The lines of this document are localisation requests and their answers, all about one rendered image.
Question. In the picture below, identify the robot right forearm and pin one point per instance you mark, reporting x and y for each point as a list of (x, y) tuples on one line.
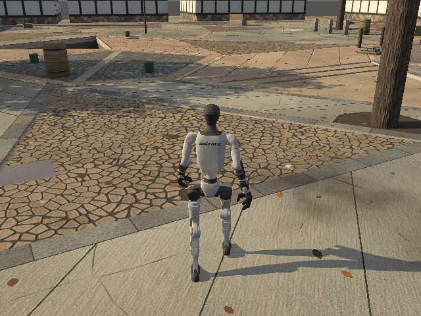
[(242, 179)]

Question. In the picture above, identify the right robot upper arm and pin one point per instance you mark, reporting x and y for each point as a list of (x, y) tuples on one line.
[(234, 151)]

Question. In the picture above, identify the left robot upper arm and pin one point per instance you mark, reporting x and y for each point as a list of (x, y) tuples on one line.
[(187, 147)]

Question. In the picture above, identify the robot left hand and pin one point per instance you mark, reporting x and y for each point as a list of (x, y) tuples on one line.
[(179, 180)]

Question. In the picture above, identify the robot right thigh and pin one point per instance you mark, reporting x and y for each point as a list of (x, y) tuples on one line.
[(225, 193)]

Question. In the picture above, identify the robot left forearm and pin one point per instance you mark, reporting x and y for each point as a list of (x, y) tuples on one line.
[(181, 170)]

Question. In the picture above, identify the robot torso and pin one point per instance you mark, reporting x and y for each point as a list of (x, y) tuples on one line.
[(210, 152)]

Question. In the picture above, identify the robot right hand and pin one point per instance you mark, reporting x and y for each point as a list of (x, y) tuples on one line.
[(248, 200)]

